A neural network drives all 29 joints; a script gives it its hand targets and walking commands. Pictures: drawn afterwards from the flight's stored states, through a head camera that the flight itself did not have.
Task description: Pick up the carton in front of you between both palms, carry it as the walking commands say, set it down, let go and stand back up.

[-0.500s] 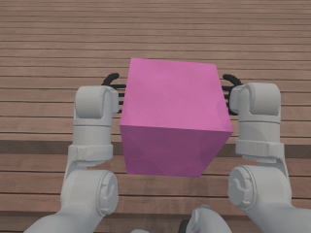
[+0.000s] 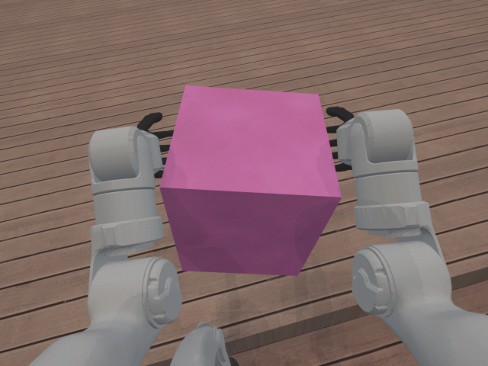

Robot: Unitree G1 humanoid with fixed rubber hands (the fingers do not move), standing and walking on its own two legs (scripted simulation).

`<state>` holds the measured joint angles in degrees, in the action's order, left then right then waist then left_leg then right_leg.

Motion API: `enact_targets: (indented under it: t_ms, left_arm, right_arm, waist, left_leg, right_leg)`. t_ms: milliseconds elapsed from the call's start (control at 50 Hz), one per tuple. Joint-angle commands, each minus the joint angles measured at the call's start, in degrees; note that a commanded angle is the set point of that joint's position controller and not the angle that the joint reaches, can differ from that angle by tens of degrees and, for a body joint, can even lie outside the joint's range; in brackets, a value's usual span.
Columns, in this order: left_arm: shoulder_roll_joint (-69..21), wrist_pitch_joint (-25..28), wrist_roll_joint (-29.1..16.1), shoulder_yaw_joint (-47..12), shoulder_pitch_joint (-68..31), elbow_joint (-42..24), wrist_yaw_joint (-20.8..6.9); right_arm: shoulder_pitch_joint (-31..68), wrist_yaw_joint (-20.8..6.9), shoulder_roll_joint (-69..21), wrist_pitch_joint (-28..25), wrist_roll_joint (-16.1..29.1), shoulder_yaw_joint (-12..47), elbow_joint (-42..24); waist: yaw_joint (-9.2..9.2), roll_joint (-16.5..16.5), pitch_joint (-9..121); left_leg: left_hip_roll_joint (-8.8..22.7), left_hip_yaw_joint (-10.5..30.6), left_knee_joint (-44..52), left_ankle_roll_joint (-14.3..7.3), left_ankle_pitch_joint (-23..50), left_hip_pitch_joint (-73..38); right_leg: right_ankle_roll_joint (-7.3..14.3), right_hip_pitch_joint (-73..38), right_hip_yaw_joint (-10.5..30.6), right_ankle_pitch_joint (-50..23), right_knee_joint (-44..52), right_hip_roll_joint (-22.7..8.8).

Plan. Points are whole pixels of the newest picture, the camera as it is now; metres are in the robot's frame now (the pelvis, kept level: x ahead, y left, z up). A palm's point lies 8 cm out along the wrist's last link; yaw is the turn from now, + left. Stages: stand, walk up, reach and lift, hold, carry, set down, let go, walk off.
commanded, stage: carry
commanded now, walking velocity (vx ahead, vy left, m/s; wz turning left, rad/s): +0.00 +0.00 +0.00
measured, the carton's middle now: (246, 188) +0.38 -0.02 +0.10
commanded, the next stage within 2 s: none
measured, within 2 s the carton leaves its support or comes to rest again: neither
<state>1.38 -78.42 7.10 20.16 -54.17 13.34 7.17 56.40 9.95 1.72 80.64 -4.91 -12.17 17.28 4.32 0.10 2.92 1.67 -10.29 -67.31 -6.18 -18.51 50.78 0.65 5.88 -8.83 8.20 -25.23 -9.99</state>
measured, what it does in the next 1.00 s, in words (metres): climbs: right foot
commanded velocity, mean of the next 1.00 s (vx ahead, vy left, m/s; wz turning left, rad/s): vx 0.00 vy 0.00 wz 0.00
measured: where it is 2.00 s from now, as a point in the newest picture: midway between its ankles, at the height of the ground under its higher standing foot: outside the picture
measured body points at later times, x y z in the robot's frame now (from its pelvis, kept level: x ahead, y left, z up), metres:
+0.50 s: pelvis +0.07 +0.00 +0.11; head +0.05 +0.00 +0.56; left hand +0.43 +0.15 +0.24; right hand +0.43 -0.15 +0.24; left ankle +0.15 +0.10 -0.61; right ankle +0.12 -0.09 -0.61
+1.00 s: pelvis +0.09 -0.01 +0.12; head +0.07 -0.01 +0.57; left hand +0.45 +0.14 +0.24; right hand +0.45 -0.16 +0.24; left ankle +0.15 +0.10 -0.61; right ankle +0.12 -0.10 -0.61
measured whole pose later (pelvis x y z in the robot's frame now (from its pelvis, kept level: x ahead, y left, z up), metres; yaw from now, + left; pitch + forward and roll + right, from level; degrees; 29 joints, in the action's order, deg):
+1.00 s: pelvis +0.09 -0.01 +0.12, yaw +0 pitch +2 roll +0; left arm -1.5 -69.7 6.5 12.2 -40.2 14.2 8.1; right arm 42.0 8.6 -0.1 72.7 -5.1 -11.1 16.9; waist -0.3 -0.1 5.4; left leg 2.9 -7.0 -30.9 -1.6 -10.1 22.7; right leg 3.3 20.4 -5.6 13.2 -31.4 0.8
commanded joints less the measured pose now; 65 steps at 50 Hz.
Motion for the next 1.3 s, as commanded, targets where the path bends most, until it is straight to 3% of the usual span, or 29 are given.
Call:
enact_targets:
  t_ms: [0,20,40,60,80,100,120,160,180,240,260,300,320,340,360,380,400,420,440,460,520,580,700,1280]
  left_arm:
    - [-61.4,-0.2,-22.1,-24.7,-35.5,2.5,-14.8]
    - [-61.2,0.2,-20.6,-24.6,-35.5,2.6,-14.2]
    - [-62.6,0.5,-20.3,-24.5,-36.0,1.3,-13.8]
    - [-63.9,0.7,-20.9,-25.1,-37.1,-1.6,-13.5]
    - [-64.1,1.2,-21.6,-26.9,-40.7,-5.6,-13.1]
    - [-64.0,1.2,-21.9,-28.2,-41.4,-7.3,-12.6]
    - [-63.8,1.1,-22.3,-29.9,-40.3,-8.2,-12.2]
    - [-64.0,1.0,-22.8,-32.2,-35.6,-7.6,-11.8]
    - [-64.1,1.0,-22.5,-32.7,-33.0,-5.9,-11.9]
    - [-66.0,1.7,-23.1,-34.4,-29.1,-3.1,-13.1]
    - [-67.0,2.2,-24.1,-35.1,-28.3,-2.2,-13.6]
    - [-69.1,3.2,-25.0,-35.9,-28.6,-0.3,-14.6]
    - [-70.1,3.9,-24.9,-36.2,-28.1,0.1,-15.0]
    - [-71.1,4.6,-25.0,-36.1,-27.5,0.7,-15.3]
    - [-71.4,5.3,-25.1,-35.7,-27.5,0.9,-15.7]
    - [-71.9,5.9,-25.5,-35.4,-27.2,2.1,-16.2]
    - [-71.6,7.0,-25.2,-35.4,-27.0,2.3,-16.4]
    - [-72.0,7.6,-25.8,-35.9,-28.6,1.8,-16.6]
    - [-72.2,8.1,-26.7,-36.5,-29.7,0.7,-16.7]
    - [-71.9,8.5,-27.3,-37.1,-30.4,-0.3,-16.6]
    - [-69.9,9.0,-27.5,-37.7,-29.6,-1.9,-15.6]
    - [-67.9,8.8,-25.7,-35.6,-24.1,1.7,-15.4]
    - [-68.1,9.0,-26.3,-35.9,-26.6,-1.1,-14.7]
    - [-69.2,8.6,-27.3,-38.1,-25.8,-3.1,-14.5]
  right_arm:
    - [44.6,-15.9,-68.7,-4.5,29.7,25.1,-6.0]
    - [46.1,-16.7,-70.3,-4.8,31.6,25.9,-8.7]
    - [48.6,-17.5,-71.7,-5.5,33.1,26.6,-12.1]
    - [50.4,-17.3,-73.1,-6.0,33.4,27.5,-16.2]
    - [51.3,-17.1,-72.3,-6.3,33.4,27.5,-18.7]
    - [50.3,-16.8,-72.2,-6.1,32.8,27.6,-18.7]
    - [47.8,-16.5,-71.6,-5.7,31.9,27.5,-18.3]
    - [41.9,-16.0,-69.8,-5.0,29.5,27.1,-16.7]
    - [39.0,-15.9,-68.6,-5.0,28.0,26.2,-15.1]
    - [33.5,-16.7,-67.1,-5.6,24.6,26.2,-11.0]
    - [32.3,-17.2,-67.1,-5.6,23.9,26.5,-8.8]
    - [29.9,-18.4,-67.3,-6.0,22.8,26.6,-6.8]
    - [29.0,-19.0,-67.6,-6.6,22.8,26.7,-6.1]
    - [28.8,-19.4,-67.7,-7.4,23.0,26.7,-5.7]
    - [28.1,-19.5,-67.7,-8.2,22.7,26.6,-4.9]
    - [27.0,-19.4,-67.4,-9.1,22.2,26.2,-3.9]
    - [28.3,-19.4,-68.1,-9.8,22.1,26.5,-4.9]
    - [29.8,-19.1,-67.8,-10.4,22.3,27.3,-5.7]
    - [31.1,-18.9,-68.0,-10.9,22.9,28.3,-6.9]
    - [31.6,-18.6,-68.3,-11.3,23.6,28.9,-7.6]
    - [30.1,-17.6,-67.5,-11.6,24.6,29.0,-7.4]
    - [25.3,-17.3,-66.0,-11.3,23.6,27.2,-3.7]
    - [27.4,-17.4,-67.1,-11.8,25.1,27.4,-5.5]
    - [27.4,-17.2,-67.5,-11.6,25.9,29.7,-9.1]
  waist:
    - [3.62,-15.2,38.9]
    - [1.22,-11.0,42.8]
    - [0.30,-8.2,40.7]
    - [-1.40,-6.4,35.8]
    - [-1.77,-6.7,32.7]
    - [-1.72,-5.5,31.4]
    - [-1.54,-5.0,31.1]
    - [-0.43,-4.3,31.6]
    - [-1.45,-4.4,33.3]
    - [-2.21,-5.8,32.3]
    - [-2.16,-4.7,29.7]
    - [-1.81,-11.3,27.2]
    - [-3.08,-13.7,28.0]
    - [-3.87,-11.1,27.5]
    - [-3.83,-8.3,26.0]
    - [-3.83,-5.4,24.8]
    - [-3.31,3.6,23.2]
    - [-3.56,6.0,21.4]
    - [-3.87,5.0,19.5]
    - [-4.17,3.3,18.5]
    - [-4.38,1.9,20.1]
    - [-4.76,1.6,21.6]
    - [-4.74,-0.3,21.2]
    - [-4.42,-0.4,22.8]
  left_leg:
    - [15.0,43.6,39.7,-15.4,61.2,-52.0]
    - [16.7,44.1,36.1,-16.9,61.9,-53.6]
    - [14.3,40.0,32.7,-15.2,48.4,-52.4]
    - [13.5,36.5,32.0,-11.6,40.3,-50.1]
    - [12.7,33.5,32.0,-9.6,32.4,-49.6]
    - [12.1,30.7,32.2,-8.4,25.0,-48.5]
    - [12.1,28.9,32.4,-8.4,23.8,-49.0]
    - [13.4,27.5,33.5,-9.3,28.8,-54.6]
    - [13.6,25.4,35.3,-9.0,33.7,-56.7]
    - [14.3,21.2,36.1,-9.0,37.8,-54.1]
    - [11.6,14.2,38.2,-6.4,35.4,-48.9]
    - [9.1,12.2,42.1,-4.9,21.7,-45.3]
    - [10.3,12.4,42.0,-4.5,19.4,-42.3]
    - [10.9,10.9,41.2,-3.8,16.3,-37.5]
    - [9.4,10.4,40.1,-2.4,12.7,-36.0]
    - [8.4,10.0,37.3,-0.5,9.0,-34.0]
    - [5.6,8.6,37.0,1.3,3.0,-31.8]
    - [4.8,8.8,37.0,2.2,0.8,-34.3]
    - [4.5,8.9,37.0,2.2,1.1,-35.7]
    - [4.5,9.0,37.0,2.1,1.8,-36.5]
    - [5.7,9.8,38.5,1.3,5.3,-36.5]
    - [6.6,10.2,39.4,1.4,7.3,-36.1]
    - [6.8,10.2,40.3,1.6,7.0,-36.0]
    - [7.2,10.3,39.9,1.1,12.2,-39.2]
  right_leg:
    - [-3.6,18.9,4.8,5.3,-54.9,14.5]
    - [-1.3,20.1,16.9,8.8,-69.8,14.0]
    - [0.8,26.1,19.0,8.7,-72.2,13.8]
    - [2.0,29.9,18.0,8.1,-70.0,12.4]
    - [2.8,33.2,17.4,6.5,-67.3,11.0]
    - [3.2,34.1,16.0,5.4,-66.8,10.7]
    - [3.6,35.6,14.3,5.2,-66.7,11.0]
    - [3.7,40.5,12.7,7.9,-65.4,10.6]
    - [3.0,39.0,14.6,9.2,-60.2,8.7]
    - [1.8,36.1,11.9,9.8,-51.5,7.8]
    - [1.3,30.0,7.0,20.5,-33.0,9.5]
    - [0.4,22.0,-0.9,21.4,-16.6,14.4]
    - [1.4,15.6,0.9,14.2,-11.7,12.6]
    - [2.3,9.7,2.1,4.9,-6.2,11.6]
    - [3.0,7.7,4.3,1.5,-0.6,9.8]
    - [3.3,5.4,8.1,-0.7,1.2,6.1]
    - [5.9,9.3,16.8,2.2,0.9,-0.2]
    - [6.7,13.5,19.3,11.4,4.0,-1.4]
    - [6.1,16.3,18.9,16.3,4.9,-1.0]
    - [5.8,17.6,18.0,16.3,4.8,-0.4]
    - [5.5,15.2,14.0,9.2,1.8,1.8]
    - [5.3,11.5,12.2,3.0,-0.1,2.5]
    - [5.6,10.8,11.7,2.9,-0.2,2.6]
    - [5.5,8.8,10.3,-1.8,-0.8,3.0]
